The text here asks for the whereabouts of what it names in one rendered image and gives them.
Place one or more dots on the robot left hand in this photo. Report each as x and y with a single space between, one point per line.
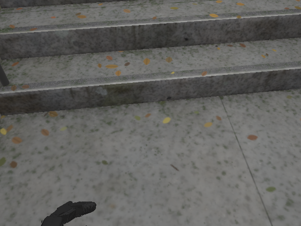
67 212

